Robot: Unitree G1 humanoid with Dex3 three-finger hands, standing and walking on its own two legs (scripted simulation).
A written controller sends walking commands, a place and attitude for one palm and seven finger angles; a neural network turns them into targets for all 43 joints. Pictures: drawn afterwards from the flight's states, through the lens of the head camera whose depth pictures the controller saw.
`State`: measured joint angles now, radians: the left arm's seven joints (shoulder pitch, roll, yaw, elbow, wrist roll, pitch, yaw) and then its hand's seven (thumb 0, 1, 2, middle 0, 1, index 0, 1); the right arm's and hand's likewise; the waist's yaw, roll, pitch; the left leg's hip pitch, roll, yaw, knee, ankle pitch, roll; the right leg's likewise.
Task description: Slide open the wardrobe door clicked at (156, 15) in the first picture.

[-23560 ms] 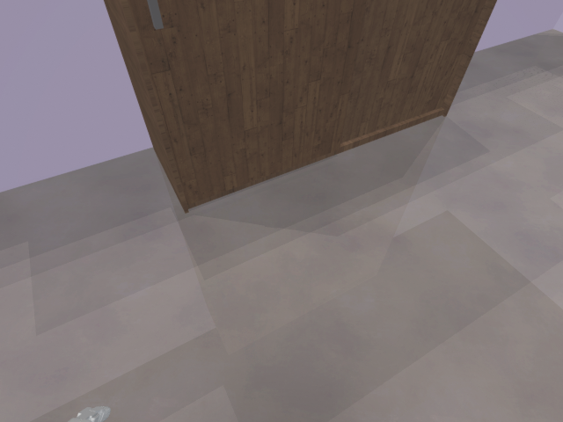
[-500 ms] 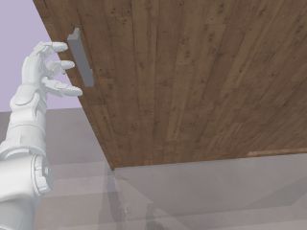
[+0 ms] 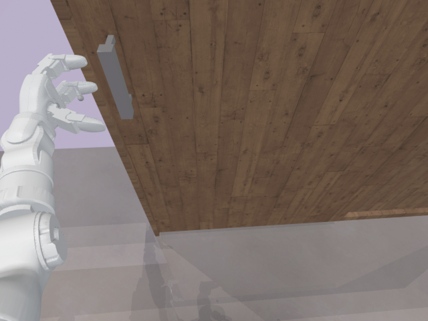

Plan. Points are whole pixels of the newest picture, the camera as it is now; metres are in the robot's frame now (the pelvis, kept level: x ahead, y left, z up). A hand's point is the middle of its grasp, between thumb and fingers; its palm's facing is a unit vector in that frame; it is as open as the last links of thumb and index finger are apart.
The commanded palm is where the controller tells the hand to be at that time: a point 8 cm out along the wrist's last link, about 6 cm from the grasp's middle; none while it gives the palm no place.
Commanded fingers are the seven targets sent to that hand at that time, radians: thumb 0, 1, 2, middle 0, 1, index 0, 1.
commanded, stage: move the hooked fingers beside the handle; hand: left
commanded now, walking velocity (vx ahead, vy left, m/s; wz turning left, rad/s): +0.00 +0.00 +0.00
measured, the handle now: (119, 79) +0.53 +0.18 +0.16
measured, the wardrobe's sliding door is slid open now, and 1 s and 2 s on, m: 0.00 0.00 0.00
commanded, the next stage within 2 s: feel for the door with the fingertips in 0.70 s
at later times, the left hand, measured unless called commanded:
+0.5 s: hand (80, 98) +0.47 +0.23 +0.16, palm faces +0.05 -1.00 -0.01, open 14.0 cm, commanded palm +0.44 +0.28 +0.16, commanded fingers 0.00 -0.50 0.30 -0.30 -1.20 -0.30 -1.20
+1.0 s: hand (83, 100) +0.46 +0.23 +0.16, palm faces +0.03 -1.00 +0.01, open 14.0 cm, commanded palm +0.44 +0.26 +0.16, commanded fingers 0.00 -0.50 0.30 -0.30 -1.20 -0.30 -1.20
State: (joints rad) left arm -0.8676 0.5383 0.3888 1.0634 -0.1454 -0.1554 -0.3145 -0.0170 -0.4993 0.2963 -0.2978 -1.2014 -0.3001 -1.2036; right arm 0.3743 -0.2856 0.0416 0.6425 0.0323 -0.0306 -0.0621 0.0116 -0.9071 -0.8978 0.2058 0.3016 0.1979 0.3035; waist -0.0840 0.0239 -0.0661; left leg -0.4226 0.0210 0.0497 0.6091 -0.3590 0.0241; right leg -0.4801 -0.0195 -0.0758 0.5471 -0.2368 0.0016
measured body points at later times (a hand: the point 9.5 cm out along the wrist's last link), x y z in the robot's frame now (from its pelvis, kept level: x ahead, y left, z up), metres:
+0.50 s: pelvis +0.00 +0.00 +0.00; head +0.06 +0.01 +0.45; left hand +0.46 +0.29 +0.16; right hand +0.05 -0.27 -0.11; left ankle -0.04 +0.10 -0.73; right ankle +0.01 -0.12 -0.73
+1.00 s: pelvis +0.00 +0.00 +0.00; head +0.05 +0.00 +0.45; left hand +0.45 +0.28 +0.16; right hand +0.05 -0.27 -0.11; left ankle -0.04 +0.10 -0.73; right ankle +0.01 -0.12 -0.73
